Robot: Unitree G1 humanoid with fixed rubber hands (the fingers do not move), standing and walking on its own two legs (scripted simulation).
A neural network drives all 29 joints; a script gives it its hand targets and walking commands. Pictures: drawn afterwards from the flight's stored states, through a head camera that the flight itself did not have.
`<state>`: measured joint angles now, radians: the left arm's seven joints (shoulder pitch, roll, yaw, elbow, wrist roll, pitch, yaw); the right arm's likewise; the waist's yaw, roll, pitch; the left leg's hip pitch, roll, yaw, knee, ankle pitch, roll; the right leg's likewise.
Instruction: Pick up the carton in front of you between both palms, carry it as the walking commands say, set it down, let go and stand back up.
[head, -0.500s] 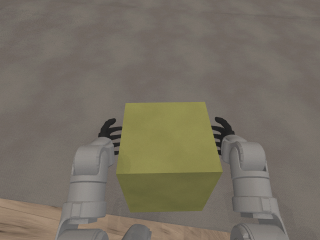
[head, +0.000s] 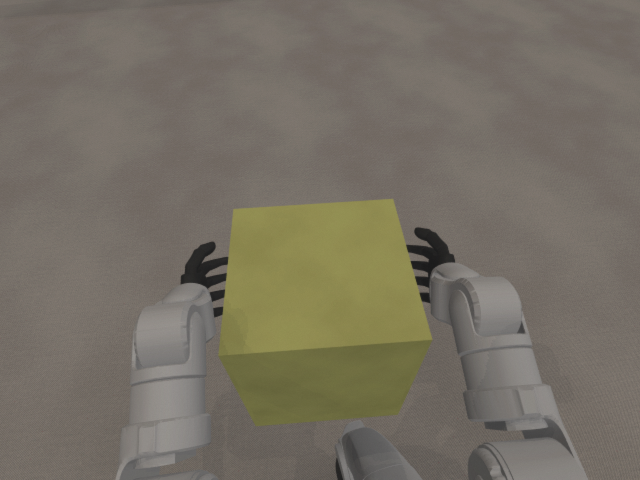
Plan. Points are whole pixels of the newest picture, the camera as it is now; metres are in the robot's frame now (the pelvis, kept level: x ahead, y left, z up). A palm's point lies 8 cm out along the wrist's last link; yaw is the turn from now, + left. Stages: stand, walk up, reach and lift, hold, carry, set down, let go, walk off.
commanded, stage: carry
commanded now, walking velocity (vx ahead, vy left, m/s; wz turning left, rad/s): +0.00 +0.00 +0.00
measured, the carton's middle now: (320, 318) +0.34 -0.06 -0.02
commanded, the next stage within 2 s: none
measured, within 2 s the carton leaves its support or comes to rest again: neither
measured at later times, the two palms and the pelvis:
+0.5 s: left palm (152, 196) +0.66 +0.19 -0.04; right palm (309, 168) +0.67 -0.11 -0.05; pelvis +0.31 +0.01 -0.11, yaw +1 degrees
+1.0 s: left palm (169, 150) +0.70 +0.14 +0.02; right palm (329, 126) +0.71 -0.16 +0.02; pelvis +0.37 -0.01 -0.10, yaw +0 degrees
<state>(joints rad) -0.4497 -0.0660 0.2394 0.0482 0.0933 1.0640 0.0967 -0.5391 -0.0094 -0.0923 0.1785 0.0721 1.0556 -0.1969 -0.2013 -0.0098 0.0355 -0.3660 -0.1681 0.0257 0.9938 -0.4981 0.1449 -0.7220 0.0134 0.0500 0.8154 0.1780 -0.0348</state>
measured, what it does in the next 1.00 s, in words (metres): goes down: right foot 0.15 m lower, then left foot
